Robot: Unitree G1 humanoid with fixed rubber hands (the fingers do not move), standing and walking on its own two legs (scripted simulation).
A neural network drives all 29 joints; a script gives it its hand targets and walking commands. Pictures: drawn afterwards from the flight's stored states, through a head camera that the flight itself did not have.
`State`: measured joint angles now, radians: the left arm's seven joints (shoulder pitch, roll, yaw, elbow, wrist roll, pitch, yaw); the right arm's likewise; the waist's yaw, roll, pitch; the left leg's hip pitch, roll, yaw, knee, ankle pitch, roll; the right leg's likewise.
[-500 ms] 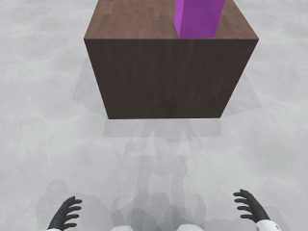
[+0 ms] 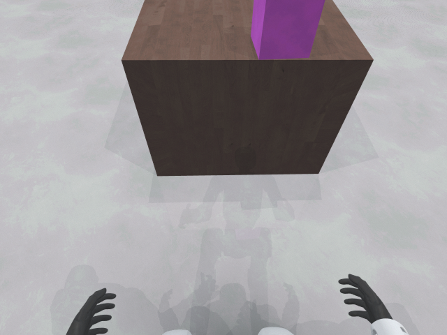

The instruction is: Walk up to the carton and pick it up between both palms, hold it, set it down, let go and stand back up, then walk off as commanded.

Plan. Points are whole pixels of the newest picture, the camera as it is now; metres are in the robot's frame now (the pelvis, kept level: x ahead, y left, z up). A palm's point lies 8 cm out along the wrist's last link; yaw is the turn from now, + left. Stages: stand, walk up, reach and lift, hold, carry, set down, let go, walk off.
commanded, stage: stand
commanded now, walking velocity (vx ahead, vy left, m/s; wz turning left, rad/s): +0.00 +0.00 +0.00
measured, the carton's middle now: (283, 15) +1.07 -0.22 +0.06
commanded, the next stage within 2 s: walk up in 1.26 s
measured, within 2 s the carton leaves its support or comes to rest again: neither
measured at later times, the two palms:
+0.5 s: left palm out of the picture +0.12 +0.26 -0.09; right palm (381, 324) +0.14 -0.27 -0.07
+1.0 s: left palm out of the picture +0.10 +0.26 -0.09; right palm out of the picture +0.12 -0.28 -0.08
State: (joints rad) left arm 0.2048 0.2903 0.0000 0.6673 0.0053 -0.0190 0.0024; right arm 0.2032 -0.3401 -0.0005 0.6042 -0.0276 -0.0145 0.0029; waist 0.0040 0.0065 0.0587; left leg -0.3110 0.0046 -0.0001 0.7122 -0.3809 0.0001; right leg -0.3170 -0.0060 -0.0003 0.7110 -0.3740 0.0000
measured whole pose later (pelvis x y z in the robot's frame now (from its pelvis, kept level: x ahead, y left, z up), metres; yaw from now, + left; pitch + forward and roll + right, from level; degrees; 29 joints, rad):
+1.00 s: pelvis -0.02 +0.00 +0.00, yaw +0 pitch -3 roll +0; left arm 0.20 0.30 0.00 0.74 0.01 -0.02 0.00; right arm 0.20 -0.35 0.00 0.65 -0.03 -0.02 0.00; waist 0.00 0.01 0.07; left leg -0.31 0.01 0.00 0.71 -0.35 0.00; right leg -0.32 -0.01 0.00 0.71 -0.34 0.00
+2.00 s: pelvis +0.07 -0.14 +0.01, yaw -4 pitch -3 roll +2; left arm 0.30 0.42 0.00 0.76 0.03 -0.04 -0.07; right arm 0.36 -0.49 -0.04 0.69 -0.02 -0.07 0.01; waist 0.06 0.01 0.06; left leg -0.49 0.03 -0.04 1.13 -0.37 0.01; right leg -0.34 0.02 -0.04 0.65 -0.28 -0.05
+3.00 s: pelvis +0.31 -0.25 +0.01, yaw -4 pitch -2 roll +2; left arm 0.37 0.43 0.00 0.76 0.03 -0.05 -0.05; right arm 0.36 -0.45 -0.04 0.70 -0.02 -0.05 0.02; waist 0.06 0.01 0.05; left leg -0.48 -0.01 -0.04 1.03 -0.37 0.03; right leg -0.32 -0.04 -0.06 0.66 -0.30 -0.03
